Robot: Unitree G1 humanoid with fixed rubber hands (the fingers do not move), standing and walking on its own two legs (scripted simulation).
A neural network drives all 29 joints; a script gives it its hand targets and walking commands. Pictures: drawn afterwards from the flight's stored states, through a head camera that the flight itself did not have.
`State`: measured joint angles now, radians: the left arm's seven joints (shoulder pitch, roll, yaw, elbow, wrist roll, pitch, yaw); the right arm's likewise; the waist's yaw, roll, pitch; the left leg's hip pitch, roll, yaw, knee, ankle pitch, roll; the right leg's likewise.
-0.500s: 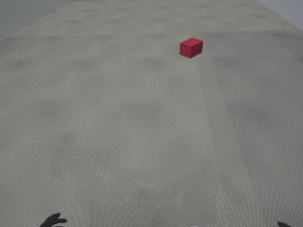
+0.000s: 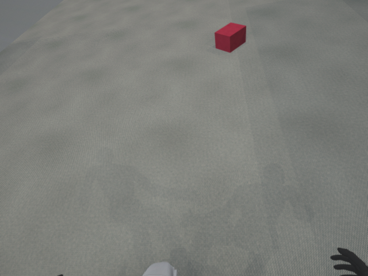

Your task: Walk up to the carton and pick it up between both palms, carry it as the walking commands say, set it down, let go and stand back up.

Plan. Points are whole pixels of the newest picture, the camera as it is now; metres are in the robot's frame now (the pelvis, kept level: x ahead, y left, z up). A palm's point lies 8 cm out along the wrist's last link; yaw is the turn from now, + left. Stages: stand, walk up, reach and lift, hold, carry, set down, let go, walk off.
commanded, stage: walk up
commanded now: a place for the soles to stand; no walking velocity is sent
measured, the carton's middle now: (230, 37) +2.53 -0.26 -0.70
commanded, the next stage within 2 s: none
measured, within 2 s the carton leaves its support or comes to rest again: neither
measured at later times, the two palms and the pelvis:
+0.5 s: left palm (122, 157) +0.48 +0.28 -0.09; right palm (345, 183) +0.38 -0.38 -0.14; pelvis +0.34 -0.04 -0.03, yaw -3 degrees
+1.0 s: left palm (140, 104) +0.74 +0.25 -0.07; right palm (310, 88) +0.76 -0.40 -0.10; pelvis +0.64 -0.07 -0.01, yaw -4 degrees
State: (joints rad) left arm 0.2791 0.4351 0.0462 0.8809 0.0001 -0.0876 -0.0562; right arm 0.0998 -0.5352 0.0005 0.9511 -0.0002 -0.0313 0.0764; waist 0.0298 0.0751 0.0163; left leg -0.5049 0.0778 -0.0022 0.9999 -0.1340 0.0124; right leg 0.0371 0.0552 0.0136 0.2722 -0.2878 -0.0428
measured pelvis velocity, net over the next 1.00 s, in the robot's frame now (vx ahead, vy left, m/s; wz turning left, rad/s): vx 0.64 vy -0.07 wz -0.07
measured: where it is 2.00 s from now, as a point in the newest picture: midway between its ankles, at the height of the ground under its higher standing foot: (224, 137)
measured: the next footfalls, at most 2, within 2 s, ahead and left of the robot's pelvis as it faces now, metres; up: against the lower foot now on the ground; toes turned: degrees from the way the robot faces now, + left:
left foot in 0.22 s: +0.29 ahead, +0.15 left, +0.00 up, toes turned -1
right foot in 0.54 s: +0.56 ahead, -0.16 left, +0.00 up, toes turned -2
